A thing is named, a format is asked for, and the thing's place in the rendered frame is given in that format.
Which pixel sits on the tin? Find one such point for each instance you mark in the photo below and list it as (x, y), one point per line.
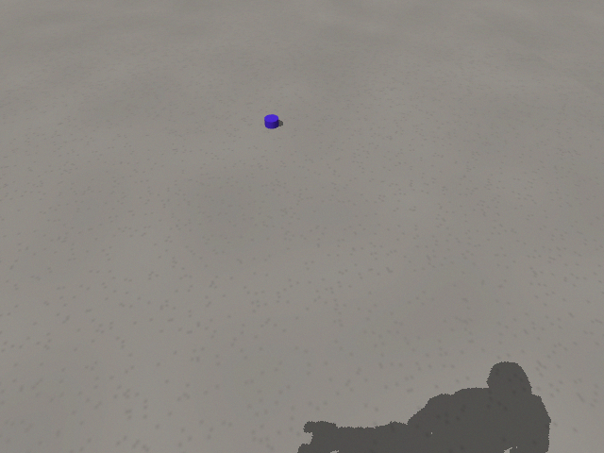
(271, 121)

